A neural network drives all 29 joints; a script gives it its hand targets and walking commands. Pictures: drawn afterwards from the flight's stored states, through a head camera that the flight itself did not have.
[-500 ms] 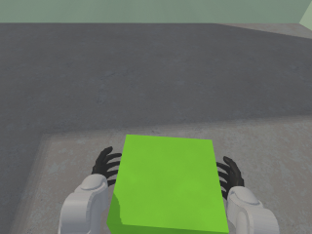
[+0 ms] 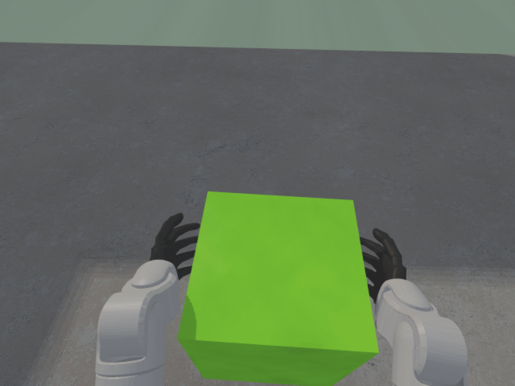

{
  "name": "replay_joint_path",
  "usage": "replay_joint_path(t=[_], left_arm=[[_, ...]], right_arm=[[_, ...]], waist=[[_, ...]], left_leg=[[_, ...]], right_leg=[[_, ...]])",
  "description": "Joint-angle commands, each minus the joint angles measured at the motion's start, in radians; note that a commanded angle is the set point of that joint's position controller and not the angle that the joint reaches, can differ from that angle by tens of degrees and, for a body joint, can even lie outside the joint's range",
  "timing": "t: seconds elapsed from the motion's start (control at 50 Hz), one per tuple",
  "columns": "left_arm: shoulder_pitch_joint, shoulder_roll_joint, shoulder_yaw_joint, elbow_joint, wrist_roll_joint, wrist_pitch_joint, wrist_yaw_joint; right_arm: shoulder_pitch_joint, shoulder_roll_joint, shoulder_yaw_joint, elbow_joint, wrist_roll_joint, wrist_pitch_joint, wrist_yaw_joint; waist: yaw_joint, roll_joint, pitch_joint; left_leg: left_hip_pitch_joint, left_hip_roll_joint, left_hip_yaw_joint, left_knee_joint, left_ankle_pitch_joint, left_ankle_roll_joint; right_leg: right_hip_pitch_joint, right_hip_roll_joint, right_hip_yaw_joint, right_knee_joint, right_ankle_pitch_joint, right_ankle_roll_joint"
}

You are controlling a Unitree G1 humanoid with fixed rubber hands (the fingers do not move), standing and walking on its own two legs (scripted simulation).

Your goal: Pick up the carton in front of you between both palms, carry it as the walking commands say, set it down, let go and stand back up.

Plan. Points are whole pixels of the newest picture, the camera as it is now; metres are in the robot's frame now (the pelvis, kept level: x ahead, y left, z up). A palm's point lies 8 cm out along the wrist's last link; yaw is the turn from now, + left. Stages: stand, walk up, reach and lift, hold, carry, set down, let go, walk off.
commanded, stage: carry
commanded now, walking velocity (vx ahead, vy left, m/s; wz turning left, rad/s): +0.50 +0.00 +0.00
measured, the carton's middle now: (272, 295) +0.28 +0.01 +0.01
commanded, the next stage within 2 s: none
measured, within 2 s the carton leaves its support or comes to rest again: neither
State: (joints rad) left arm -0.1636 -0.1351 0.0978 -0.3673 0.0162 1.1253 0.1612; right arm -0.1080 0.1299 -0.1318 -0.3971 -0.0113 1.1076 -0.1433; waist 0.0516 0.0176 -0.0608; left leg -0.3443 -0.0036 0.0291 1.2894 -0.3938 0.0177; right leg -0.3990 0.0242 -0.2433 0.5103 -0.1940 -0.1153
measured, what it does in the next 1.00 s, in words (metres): walks ahead: left foot, then right foot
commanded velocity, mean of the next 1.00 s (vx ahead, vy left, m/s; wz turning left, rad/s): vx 0.50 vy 0.00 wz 0.00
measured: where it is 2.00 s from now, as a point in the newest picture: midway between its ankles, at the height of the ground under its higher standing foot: (284, 219)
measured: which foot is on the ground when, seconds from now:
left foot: up 0.00-0.34, down 0.36-0.82, up 0.84-1.00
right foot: down 0.00-0.40, up 0.42-0.76, down 0.78-1.00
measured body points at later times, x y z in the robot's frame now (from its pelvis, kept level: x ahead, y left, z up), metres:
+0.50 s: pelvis +0.37 +0.03 +0.01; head +0.38 +0.04 +0.46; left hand +0.63 +0.16 +0.08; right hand +0.59 -0.14 +0.08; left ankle +0.43 +0.13 -0.73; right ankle +0.20 -0.07 -0.62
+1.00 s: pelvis +0.71 -0.06 +0.02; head +0.72 -0.07 +0.47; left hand +0.95 +0.10 +0.10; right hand +0.96 -0.20 +0.08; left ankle +0.64 +0.09 -0.65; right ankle +0.69 -0.14 -0.73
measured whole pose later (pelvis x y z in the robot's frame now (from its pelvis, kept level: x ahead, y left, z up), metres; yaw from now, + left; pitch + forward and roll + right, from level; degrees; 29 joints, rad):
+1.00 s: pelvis +0.71 -0.06 +0.02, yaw +0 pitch +6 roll +1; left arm 0.06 -0.13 0.05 -0.53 0.04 1.17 0.12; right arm 0.05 0.13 -0.02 -0.54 -0.06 1.20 -0.13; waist 0.04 0.02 -0.10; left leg -0.50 0.10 0.10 1.01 -0.31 -0.01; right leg -0.27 -0.07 -0.24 0.37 -0.21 -0.04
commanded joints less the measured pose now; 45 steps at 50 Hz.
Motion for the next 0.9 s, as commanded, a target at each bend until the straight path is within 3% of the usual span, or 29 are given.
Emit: replay_joint_path(t=[0.0,0.04,0.1,0.16,0.18,0.22,0.24,0.26,0.3,0.32,0.34,0.36,0.38,0.4,0.44,0.48,0.5,0.52,0.56,0.6,0.68,0.72,0.74,0.78,0.8,0.82,0.84,0.86,0.88], left_arm=[[-0.248,-0.813,-0.648,-0.153,-0.249,0.011,-0.12],[-0.196,-0.829,-0.689,-0.199,-0.268,0.022,-0.147],[-0.108,-0.808,-0.625,-0.117,-0.218,0.039,-0.17],[-0.193,-0.768,-0.678,-0.3,-0.275,0.037,-0.166],[-0.158,-0.736,-0.648,-0.263,-0.247,0.044,-0.157],[-0.093,-0.682,-0.65,-0.24,-0.247,0.065,-0.134],[-0.125,-0.649,-0.623,-0.278,-0.222,0.058,-0.129],[-0.063,-0.651,-0.611,-0.224,-0.202,0.068,-0.121],[-0.101,-0.626,-0.621,-0.264,-0.22,0.072,-0.109],[-0.137,-0.631,-0.648,-0.317,-0.239,0.077,-0.104],[-0.186,-0.679,-0.69,-0.354,-0.264,0.079,-0.111],[-0.126,-0.656,-0.652,-0.277,-0.241,0.086,-0.113],[-0.132,-0.699,-0.69,-0.338,-0.257,0.066,-0.123],[-0.094,-0.734,-0.687,-0.252,-0.235,0.069,-0.129],[-0.107,-0.815,-0.705,-0.255,-0.229,0.041,-0.138],[-0.134,-0.8,-0.686,-0.255,-0.205,0.019,-0.147],[-0.134,-0.811,-0.711,-0.226,-0.203,0.014,-0.144],[-0.141,-0.796,-0.679,-0.218,-0.189,0.001,-0.139],[-0.088,-0.756,-0.639,-0.173,-0.137,0.006,-0.126],[-0.143,-0.735,-0.671,-0.223,-0.161,0.018,-0.113],[-0.096,-0.721,-0.639,-0.241,-0.195,0.049,-0.117],[-0.098,-0.659,-0.641,-0.222,-0.216,0.072,-0.119],[-0.085,-0.633,-0.619,-0.172,-0.181,0.087,-0.117],[-0.087,-0.59,-0.607,-0.208,-0.193,0.091,-0.11],[-0.096,-0.673,-0.618,-0.215,-0.237,0.086,-0.125],[-0.115,-0.723,-0.63,-0.231,-0.24,0.073,-0.132],[-0.16,-0.777,-0.643,-0.254,-0.25,0.067,-0.141],[-0.175,-0.803,-0.682,-0.214,-0.248,0.065,-0.152],[-0.189,-0.834,-0.681,-0.258,-0.253,0.041,-0.158]], right_arm=[[-0.25,0.762,0.668,-0.135,0.158,0.024,0.081],[-0.137,0.803,0.644,-0.133,0.134,0.036,0.091],[-0.211,0.822,0.714,-0.147,0.16,0.041,0.099],[-0.281,0.823,0.737,-0.25,0.243,0.048,0.1],[-0.279,0.786,0.752,-0.279,0.24,0.061,0.099],[-0.203,0.717,0.736,-0.241,0.238,0.079,0.092],[-0.222,0.705,0.728,-0.246,0.225,0.085,0.088],[-0.215,0.69,0.728,-0.229,0.228,0.095,0.085],[-0.166,0.682,0.724,-0.231,0.226,0.095,0.079],[-0.155,0.701,0.717,-0.231,0.237,0.1,0.083],[-0.17,0.676,0.686,-0.248,0.221,0.086,0.083],[-0.143,0.686,0.684,-0.221,0.23,0.089,0.085],[-0.114,0.724,0.691,-0.223,0.238,0.076,0.088],[-0.123,0.757,0.701,-0.22,0.227,0.068,0.099],[-0.159,0.822,0.725,-0.237,0.244,0.048,0.121],[-0.188,0.809,0.738,-0.228,0.258,0.038,0.136],[-0.191,0.794,0.749,-0.223,0.239,0.025,0.136],[-0.194,0.79,0.743,-0.216,0.25,0.021,0.145],[-0.238,0.723,0.737,-0.218,0.249,0.025,0.148],[-0.191,0.688,0.705,-0.199,0.249,0.033,0.144],[-0.204,0.661,0.715,-0.275,0.249,0.07,0.126],[-0.16,0.611,0.712,-0.253,0.216,0.094,0.106],[-0.162,0.595,0.689,-0.204,0.2,0.106,0.102],[-0.187,0.592,0.69,-0.243,0.204,0.125,0.09],[-0.231,0.648,0.711,-0.289,0.229,0.12,0.093],[-0.287,0.7,0.749,-0.324,0.261,0.111,0.108],[-0.274,0.743,0.752,-0.255,0.26,0.102,0.118],[-0.213,0.788,0.733,-0.202,0.214,0.088,0.124],[-0.22,0.828,0.728,-0.227,0.208,0.079,0.134]], waist=[[-0.039,-0.129,-0.25],[-0.032,-0.1,-0.252],[-0.041,-0.205,-0.112],[-0.054,-0.163,-0.086],[-0.04,-0.197,-0.129],[-0.033,-0.188,-0.036],[-0.036,-0.162,-0.082],[-0.035,-0.221,-0.125],[-0.067,-0.116,-0.238],[-0.094,-0.059,-0.318],[-0.081,0.267,-0.429],[-0.078,0.202,-0.385],[-0.086,0.181,-0.339],[-0.093,0.13,-0.312],[-0.082,0.052,-0.306],[-0.081,0.092,-0.22],[-0.086,0.183,-0.215],[-0.077,0.115,-0.176],[-0.077,0.175,-0.144],[-0.069,0.228,-0.127],[-0.061,0.106,-0.087],[-0.055,0.055,-0.083],[-0.036,0.038,-0.099],[-0.024,-0.396,-0.228],[-0.025,-0.329,-0.238],[-0.027,-0.276,-0.236],[-0.039,-0.128,-0.241],[-0.039,-0.092,-0.25],[-0.045,-0.175,-0.249]], left_leg=[[-0.279,0.105,-0.009,-0.247,0.097,-0.022],[-0.275,0.109,0.021,-0.394,0.173,-0.047],[-0.262,0.081,0.117,-0.601,0.318,-0.054],[-0.21,0.07,0.158,-0.696,0.393,-0.055],[-0.172,0.051,0.165,-0.739,0.362,-0.041],[-0.215,0.054,0.189,-0.794,0.428,-0.033],[-0.155,0.022,0.216,-0.789,0.386,-0.03],[-0.116,0.051,0.189,-0.839,0.415,-0.029],[0.224,-0.018,0.261,-0.889,0.321,0.014],[0.471,0.115,0.101,-0.875,0.301,0.055],[0.69,0.392,-0.394,-0.934,0.305,0.19],[0.655,0.478,-0.518,-1.043,0.281,0.263],[0.576,0.47,-0.469,-1.013,0.397,0.26],[0.504,0.427,-0.303,-1.003,0.54,0.2],[0.41,0.349,-0.134,-1.066,0.4,0.086],[0.301,0.3,-0.046,-1.12,0.303,0.057],[0.333,0.291,-0.038,-1.132,0.234,0.085],[0.275,0.279,-0.002,-1.128,0.264,0.088],[0.231,0.275,0.049,-1.161,0.152,0.074],[0.213,0.289,0.082,-1.17,0.1,0.066],[0.257,0.288,0.111,-1.091,0.221,0.04],[0.196,0.193,0.18,-0.901,0.303,0.0],[0.082,0.178,0.214,-0.725,0.395,-0.028],[-0.246,0.017,0.119,-0.214,-0.087,-0.072],[-0.314,0.062,0.046,-0.074,-0.094,-0.051],[-0.326,0.094,0.014,-0.031,-0.082,-0.043],[-0.29,0.144,-0.018,-0.08,-0.052,-0.037],[-0.277,0.151,-0.012,-0.162,0.01,-0.04],[-0.229,0.164,-0.015,-0.244,0.056,-0.026]], right_leg=[[0.403,-0.318,0.364,-0.314,0.183,-0.035],[0.424,-0.316,0.293,-0.328,0.292,-0.053],[0.36,-0.221,0.154,-0.351,0.417,0.017],[0.392,-0.19,0.088,-0.349,0.472,0.033],[0.44,-0.216,0.107,-0.356,0.396,0.019],[0.455,-0.215,0.106,-0.337,0.5,0.012],[0.479,-0.208,0.091,-0.279,0.591,0.015],[0.518,-0.228,0.088,-0.227,0.658,0.02],[0.404,-0.166,0.028,0.096,0.768,0.068],[0.192,-0.147,0.031,0.317,0.551,0.094],[-0.09,-0.018,0.069,0.665,0.065,0.121],[-0.255,0.004,0.175,0.851,-0.268,0.092],[-0.276,-0.072,0.239,0.858,-0.255,0.079],[-0.278,-0.12,0.26,0.821,-0.24,0.089],[-0.198,-0.153,0.25,0.581,-0.124,0.082],[-0.137,-0.115,0.154,0.398,-0.112,0.105],[-0.153,-0.085,0.148,0.266,-0.131,0.118],[-0.106,-0.083,0.112,0.235,-0.037,0.112],[-0.084,-0.093,0.085,0.106,-0.03,0.119],[-0.04,-0.105,0.082,0.083,0.061,0.12],[0.01,-0.117,0.056,-0.009,0.1,0.111],[0.162,-0.072,-0.025,-0.077,0.051,0.114],[0.332,-0.094,0.029,-0.043,0.031,0.073],[0.571,-0.442,0.684,-0.292,-0.042,-0.043],[0.54,-0.455,0.686,-0.313,0.089,-0.086],[0.497,-0.422,0.577,-0.269,0.253,-0.061],[0.449,-0.418,0.506,-0.252,0.239,-0.02],[0.429,-0.405,0.425,-0.289,0.185,-0.02],[0.395,-0.36,0.35,-0.292,0.147,0.012]])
